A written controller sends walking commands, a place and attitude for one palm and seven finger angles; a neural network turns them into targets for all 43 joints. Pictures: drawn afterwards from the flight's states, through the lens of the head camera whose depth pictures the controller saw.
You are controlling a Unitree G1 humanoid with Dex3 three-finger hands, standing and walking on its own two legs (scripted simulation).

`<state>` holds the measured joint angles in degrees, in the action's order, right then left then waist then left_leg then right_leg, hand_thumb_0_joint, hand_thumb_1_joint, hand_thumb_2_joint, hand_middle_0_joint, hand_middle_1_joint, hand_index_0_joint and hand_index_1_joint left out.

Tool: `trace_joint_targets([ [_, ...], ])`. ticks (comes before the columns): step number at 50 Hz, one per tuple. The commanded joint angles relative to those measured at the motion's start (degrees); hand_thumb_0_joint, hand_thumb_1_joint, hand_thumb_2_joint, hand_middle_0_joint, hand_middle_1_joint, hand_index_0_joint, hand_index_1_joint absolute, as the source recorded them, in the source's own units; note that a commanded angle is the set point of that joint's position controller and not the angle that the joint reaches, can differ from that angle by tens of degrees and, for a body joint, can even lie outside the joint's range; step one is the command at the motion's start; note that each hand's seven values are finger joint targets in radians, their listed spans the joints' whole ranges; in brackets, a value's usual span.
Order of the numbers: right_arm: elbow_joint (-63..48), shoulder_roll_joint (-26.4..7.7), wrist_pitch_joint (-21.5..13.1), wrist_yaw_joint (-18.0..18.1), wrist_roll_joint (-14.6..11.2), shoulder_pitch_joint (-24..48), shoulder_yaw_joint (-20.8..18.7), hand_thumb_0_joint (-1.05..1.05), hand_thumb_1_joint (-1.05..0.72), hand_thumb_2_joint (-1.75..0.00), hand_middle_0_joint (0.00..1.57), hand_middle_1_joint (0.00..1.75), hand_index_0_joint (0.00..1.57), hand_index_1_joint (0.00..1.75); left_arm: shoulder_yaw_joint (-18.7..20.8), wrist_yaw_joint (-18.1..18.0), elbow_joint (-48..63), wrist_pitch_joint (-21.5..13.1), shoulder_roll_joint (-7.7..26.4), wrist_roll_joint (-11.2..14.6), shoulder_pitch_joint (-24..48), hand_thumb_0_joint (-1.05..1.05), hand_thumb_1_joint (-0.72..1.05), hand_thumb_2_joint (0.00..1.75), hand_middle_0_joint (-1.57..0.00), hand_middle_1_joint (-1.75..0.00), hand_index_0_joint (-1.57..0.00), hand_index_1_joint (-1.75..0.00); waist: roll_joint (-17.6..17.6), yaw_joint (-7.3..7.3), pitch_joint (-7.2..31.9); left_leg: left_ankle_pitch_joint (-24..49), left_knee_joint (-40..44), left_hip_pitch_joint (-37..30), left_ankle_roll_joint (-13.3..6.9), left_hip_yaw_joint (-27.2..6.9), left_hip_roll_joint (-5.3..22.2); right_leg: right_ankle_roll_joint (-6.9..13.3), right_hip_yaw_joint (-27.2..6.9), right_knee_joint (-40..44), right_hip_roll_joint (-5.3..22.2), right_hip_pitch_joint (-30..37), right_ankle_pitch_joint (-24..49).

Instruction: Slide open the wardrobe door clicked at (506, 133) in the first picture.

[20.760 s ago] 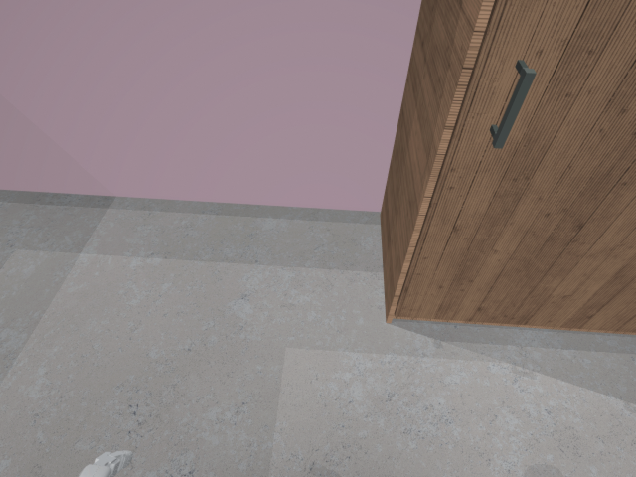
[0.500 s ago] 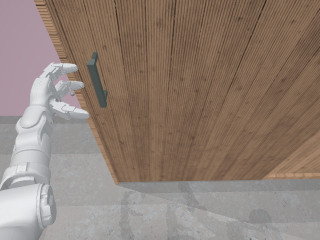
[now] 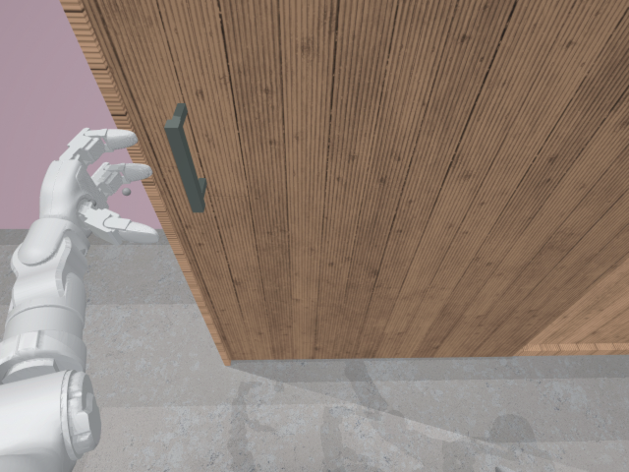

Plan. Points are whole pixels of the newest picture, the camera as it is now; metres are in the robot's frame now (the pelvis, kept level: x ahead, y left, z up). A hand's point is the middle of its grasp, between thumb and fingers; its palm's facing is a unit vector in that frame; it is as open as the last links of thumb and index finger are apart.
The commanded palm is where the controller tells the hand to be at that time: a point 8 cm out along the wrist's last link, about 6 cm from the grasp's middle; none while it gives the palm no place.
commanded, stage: move the hooked fingers beside the handle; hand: left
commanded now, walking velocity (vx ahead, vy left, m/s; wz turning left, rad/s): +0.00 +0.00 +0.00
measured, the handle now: (189, 161) +0.49 +0.18 +0.12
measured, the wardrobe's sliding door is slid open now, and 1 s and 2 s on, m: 0.00 0.00 0.00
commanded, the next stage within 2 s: feel for the door with the fingertips in 0.30 s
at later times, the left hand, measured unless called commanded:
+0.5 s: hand (138, 189) +0.44 +0.23 +0.12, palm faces +0.01 -1.00 +0.02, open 14.0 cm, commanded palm +0.40 +0.27 +0.12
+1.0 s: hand (165, 188) +0.43 +0.20 +0.13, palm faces +0.03 -1.00 +0.00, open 14.0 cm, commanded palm +0.41 +0.25 +0.12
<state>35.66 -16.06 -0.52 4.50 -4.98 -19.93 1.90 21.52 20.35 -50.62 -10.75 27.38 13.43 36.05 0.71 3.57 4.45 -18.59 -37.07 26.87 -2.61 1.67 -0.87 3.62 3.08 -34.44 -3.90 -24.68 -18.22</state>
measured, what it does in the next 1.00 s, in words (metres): stands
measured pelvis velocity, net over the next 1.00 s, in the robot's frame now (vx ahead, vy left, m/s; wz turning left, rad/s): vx -0.01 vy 0.01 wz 0.02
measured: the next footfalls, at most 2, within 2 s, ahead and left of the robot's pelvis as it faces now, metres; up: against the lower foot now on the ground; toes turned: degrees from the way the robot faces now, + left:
none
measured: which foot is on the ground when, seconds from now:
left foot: down 0.00-1.00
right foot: down 0.00-1.00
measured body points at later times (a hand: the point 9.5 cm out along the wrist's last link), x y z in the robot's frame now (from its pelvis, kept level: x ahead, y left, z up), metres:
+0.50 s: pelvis +0.00 +0.02 +0.00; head +0.05 +0.03 +0.44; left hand +0.43 +0.29 +0.12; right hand +0.07 -0.24 -0.11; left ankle +0.00 +0.09 -0.72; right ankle -0.01 -0.08 -0.72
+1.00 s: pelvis -0.01 +0.01 +0.00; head +0.03 +0.02 +0.44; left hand +0.43 +0.25 +0.13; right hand +0.07 -0.25 -0.11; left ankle +0.00 +0.09 -0.72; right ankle -0.01 -0.08 -0.72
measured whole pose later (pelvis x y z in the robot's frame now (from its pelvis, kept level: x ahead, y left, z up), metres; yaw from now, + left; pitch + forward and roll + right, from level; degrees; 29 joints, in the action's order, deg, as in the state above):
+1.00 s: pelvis -0.01 +0.01 +0.00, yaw +1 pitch +8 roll -1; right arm 37.1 -15.0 -1.7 3.1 -3.6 -18.6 2.4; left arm 14.3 10.2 -52.9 -10.2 20.9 9.7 42.6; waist 0.9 4.0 3.4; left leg -18.3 -38.9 28.4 -3.5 1.1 -2.1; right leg 2.7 3.8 -36.6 -2.6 -26.0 -18.5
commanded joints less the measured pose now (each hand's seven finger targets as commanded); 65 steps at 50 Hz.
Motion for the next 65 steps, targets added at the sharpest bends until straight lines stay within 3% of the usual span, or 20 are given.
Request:
trace_joint_targets([
  [1, -5.96, -8.76, -2.15, 0.56, 0.16, -1.26, -2.99, 0.00, -0.90, -0.90, 0.20, 0.30, 0.20, 0.30, 1.71, -0.36, 8.73, -2.17, 16.66, 0.28, 24.63, 0.00, -0.50, 0.30, -0.30, -1.20, -0.30, -1.20, 2.16, 0.41, 14.08, 13.58, 2.48, -7.39, -1.13, -2.82, 0.43, -2.69, -4.55, 3.72, 2.83, 5.10, 18.81],
  [6, -6.39, -8.45, -2.50, 0.47, 0.41, -0.73, -2.84, 0.00, -0.90, -0.90, 0.20, 0.30, 0.20, 0.30, 0.13, -0.69, 13.23, -4.58, 15.16, 0.24, 29.04, 0.00, -0.50, 0.30, -0.30, -1.20, -0.30, -1.20, 5.48, 0.48, 19.28, 16.92, 1.75, -12.14, -0.61, -3.84, 0.67, -2.10, -4.10, 2.57, 2.51, 4.47, 19.09],
  [8, -6.09, -8.63, -2.68, 0.36, 0.52, -0.94, -3.02, 0.00, -0.90, -0.90, 0.20, 0.30, 0.20, 0.30, 0.59, -0.87, 13.21, -5.19, 15.00, 0.61, 28.77, 0.00, -0.50, 0.30, -0.30, -1.20, -0.30, -1.20, 4.33, 0.60, 20.36, 18.16, 1.19, -13.83, -0.58, -4.30, 0.94, -2.07, -3.81, 2.32, 2.18, 3.44, 19.08],
  [17, -5.19, -8.98, -2.50, 0.27, 0.71, -1.73, -2.81, 0.00, -0.90, -0.90, 0.20, 0.30, 0.20, 0.30, -2.81, -2.03, 7.58, -3.00, 11.24, -0.05, 28.90, 0.00, -0.50, 0.30, -0.30, -1.20, -0.30, -1.20, 2.91, 1.13, 15.61, 16.23, 2.03, -12.89, 0.12, -6.04, 1.30, -1.62, -2.24, 2.66, 2.28, -1.34, 13.50],
  [21, -6.02, -8.98, -2.61, -0.17, 1.13, -1.92, -2.99, 0.00, -0.90, -0.90, 0.20, 0.30, 0.20, 0.30, -0.45, -3.53, 11.11, -4.25, 12.68, -0.27, 27.71, 0.00, -0.50, 0.30, -0.30, -1.20, -0.30, -1.20, 3.47, -0.52, 19.92, 20.35, 2.07, -15.29, 0.90, -6.68, 1.65, -1.44, -1.94, 1.30, 1.90, -0.05, 15.25],
  [25, -5.75, -8.50, -2.97, -1.02, 1.35, -2.26, -3.68, 0.00, -0.90, -0.90, 0.20, 0.30, 0.20, 0.30, -3.70, -5.01, 18.34, -5.62, 7.50, -0.13, 27.70, 0.00, -0.50, 0.30, -0.30, -1.20, -0.30, -1.20, 6.36, -0.20, 23.98, 30.37, 0.73, -22.29, 2.28, -8.02, 2.79, -1.66, -1.41, 0.50, 1.42, -2.45, 16.86],
  [28, -4.90, -8.56, -2.91, -1.50, 1.45, -2.42, -4.04, 0.00, -0.90, -0.90, 0.20, 0.30, 0.20, 0.30, -4.88, -6.43, 17.88, -4.21, 5.24, -0.51, 26.57, 0.00, -0.50, 0.30, -0.30, -1.20, -0.30, -1.20, 4.28, 0.42, 21.76, 31.14, 0.56, -21.73, 2.36, -7.85, 3.10, -1.92, -1.10, 0.76, 1.19, -3.63, 16.64],
  [32, -4.89, -8.48, -2.24, -1.57, 1.57, -2.44, -3.80, 0.00, -0.90, -0.90, 0.20, 0.30, 0.20, 0.30, -2.81, -8.58, 15.04, -1.16, 6.69, -1.17, 23.96, 0.00, -0.50, 0.30, -0.30, -1.20, -0.30, -1.20, 0.34, -0.35, 16.96, 24.88, 1.83, -15.52, 1.46, -6.60, 2.11, -1.71, -1.06, 1.66, 1.51, -0.48, 16.12],
  [34, -5.71, -8.20, -2.19, -1.49, 1.62, -1.53, -3.51, 0.00, -0.90, -0.90, 0.20, 0.30, 0.20, 0.30, -1.77, -9.68, 16.66, -0.91, 7.95, -1.86, 24.60, 0.00, -0.50, 0.30, -0.30, -1.20, -0.30, -1.20, 1.15, -0.79, 17.80, 22.45, 2.41, -14.67, 1.13, -5.92, 1.75, -1.73, -1.53, 1.62, 1.65, 1.02, 16.42],
  [37, -5.82, -7.65, -2.53, -1.51, 1.77, -1.13, -3.49, 0.00, -0.90, -0.90, 0.20, 0.30, 0.20, 0.30, -4.76, -10.82, 20.41, -2.71, 4.64, -2.37, 27.00, 0.00, -0.50, 0.30, -0.30, -1.20, -0.30, -1.20, 2.16, 0.03, 18.86, 23.61, 1.94, -16.64, 1.25, -6.27, 1.95, -1.62, -1.49, 1.41, 1.66, 0.63, 16.32],
  [38, -5.87, -7.64, -2.77, -1.66, 1.76, -0.84, -3.57, 0.00, -0.90, -0.90, 0.20, 0.30, 0.20, 0.30, -4.06, -11.06, 20.54, -3.21, 4.79, -2.49, 25.90, 0.00, -0.50, 0.30, -0.30, -1.20, -0.30, -1.20, 3.11, -0.69, 19.76, 23.19, 1.91, -17.56, 1.38, -6.28, 2.06, -1.64, -1.68, 1.31, 1.44, -0.04, 15.83],
  [41, -4.87, -7.61, -2.94, -1.46, 1.67, -0.80, -3.38, 0.00, -0.90, -0.90, 0.20, 0.30, 0.20, 0.30, -5.98, -11.09, 19.11, -4.54, 3.93, -2.89, 30.36, 0.00, -0.50, 0.30, -0.30, -1.20, -0.30, -1.20, 3.75, 1.17, 17.72, 20.13, 2.04, -17.55, 1.59, -6.78, 2.11, -1.63, -1.62, 1.53, 1.40, -1.93, 13.69],
  [44, -4.34, -8.05, -2.94, -1.16, 1.66, -1.20, -3.33, 0.00, -0.90, -0.90, 0.20, 0.30, 0.20, 0.30, -4.24, -10.96, 14.47, -3.99, 5.82, -2.96, 29.34, 0.00, -0.50, 0.30, -0.30, -1.20, -0.30, -1.20, 1.35, 0.75, 17.13, 17.90, 2.14, -15.21, 1.03, -6.35, 1.65, -1.62, -1.90, 1.82, 1.62, -0.56, 13.89],
  [47, -3.54, -8.14, -2.82, -0.74, 1.49, -1.65, -2.91, 0.00, -0.90, -0.90, 0.20, 0.30, 0.20, 0.30, -5.75, -10.40, 8.15, -2.98, 5.30, -3.15, 33.58, 0.00, -0.50, 0.30, -0.30, -1.20, -0.30, -1.20, -0.21, 2.24, 13.08, 11.79, 2.61, -11.28, 0.33, -6.03, 1.09, -1.74, -2.11, 2.96, 2.07, -1.31, 10.83],
  [51, -3.75, -8.27, -3.20, -0.44, 1.50, -1.91, -2.63, 0.00, -0.90, -0.90, 0.20, 0.30, 0.20, 0.30, -3.79, -9.85, 5.80, -4.31, 8.00, -3.03, 36.43, 0.00, -0.50, 0.30, -0.30, -1.20, -0.30, -1.20, 1.15, 1.50, 16.28, 10.91, 2.32, -10.42, 0.07, -5.38, 0.54, -1.73, -3.01, 2.52, 2.34, 0.47, 11.57],
  [56, -2.88, -8.28, -3.67, -0.74, 1.64, -2.97, -2.67, 0.00, -0.90, -0.90, 0.20, 0.30, 0.20, 0.30, -5.65, -9.20, 3.67, -7.43, 7.20, -3.64, 40.67, 0.00, -0.50, 0.30, -0.30, -1.20, -0.30, -1.20, 3.24, 2.87, 17.89, 10.65, 0.92, -10.24, 0.05, -5.29, 0.45, -2.00, -3.56, 1.78, 2.25, -0.95, 11.73],
  [58, -2.45, -8.81, -3.58, -0.63, 1.72, -4.02, -3.05, 0.00, -0.90, -0.90, 0.20, 0.30, 0.20, 0.30, -3.22, -9.06, 3.57, -8.18, 10.45, -3.69, 41.58, 0.00, -0.50, 0.30, -0.30, -1.20, -0.30, -1.20, 0.43, 2.94, 19.85, 11.56, 0.37, -9.44, -0.34, -5.20, 0.51, -2.31, -3.86, 1.57, 2.22, 0.60, 13.36],
  [59, -2.52, -8.69, -3.60, -0.65, 1.65, -3.95, -3.04, 0.00, -0.90, -0.90, 0.20, 0.30, 0.20, 0.30, -3.88, -8.70, 3.71, -8.07, 10.02, -3.52, 42.10, 0.00, -0.50, 0.30, -0.30, -1.20, -0.30, -1.20, 2.23, 3.20, 20.78, 11.67, 0.25, -9.62, -0.45, -4.76, 0.27, -2.43, -4.34, 1.69, 2.27, 1.20, 14.08],
  [62, -2.01, -8.79, -3.33, -0.48, 1.64, -4.87, -3.06, 0.00, -0.90, -0.90, 0.20, 0.30, 0.20, 0.30, -3.19, -7.82, 2.41, -7.77, 10.96, -2.87, 42.52, 0.00, -0.50, 0.30, -0.30, -1.20, -0.30, -1.20, 0.32, 3.50, 20.67, 11.67, -0.11, -7.53, -0.80, -4.53, 0.14, -2.60, -4.49, 1.74, 2.37, 3.24, 15.48],
  [65, -2.33, -8.71, -3.18, -0.50, 1.36, -4.51, -3.06, 0.00, -0.90, -0.90, 0.20, 0.30, 0.20, 0.30, -3.12, -6.76, 2.57, -7.32, 10.76, -2.41, 39.93, 0.00, -0.50, 0.30, -0.30, -1.20, -0.30, -1.20, 2.43, 2.70, 20.23, 11.69, 0.17, -7.78, -0.74, -4.10, 0.04, -2.51, -4.54, 2.05, 2.33, 3.08, 15.94],
])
